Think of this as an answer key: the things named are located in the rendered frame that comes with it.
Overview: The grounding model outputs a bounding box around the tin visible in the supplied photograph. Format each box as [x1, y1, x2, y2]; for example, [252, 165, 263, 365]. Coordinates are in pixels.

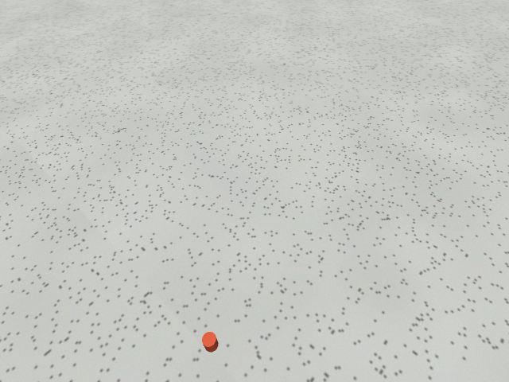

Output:
[202, 332, 218, 352]

